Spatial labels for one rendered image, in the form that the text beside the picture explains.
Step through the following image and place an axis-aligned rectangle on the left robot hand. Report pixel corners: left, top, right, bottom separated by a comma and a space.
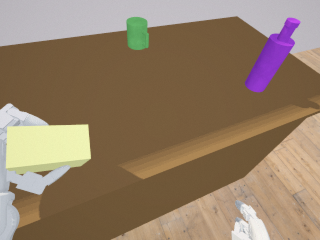
0, 103, 71, 195

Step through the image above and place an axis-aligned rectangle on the sponge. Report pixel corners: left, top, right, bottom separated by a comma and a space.
6, 124, 91, 175

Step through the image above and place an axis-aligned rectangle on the left robot forearm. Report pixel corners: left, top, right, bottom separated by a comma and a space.
0, 191, 20, 240

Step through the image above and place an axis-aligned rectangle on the right robot hand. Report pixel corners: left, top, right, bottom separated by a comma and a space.
231, 200, 270, 240

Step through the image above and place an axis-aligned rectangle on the table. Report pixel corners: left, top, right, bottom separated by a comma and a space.
0, 16, 320, 240

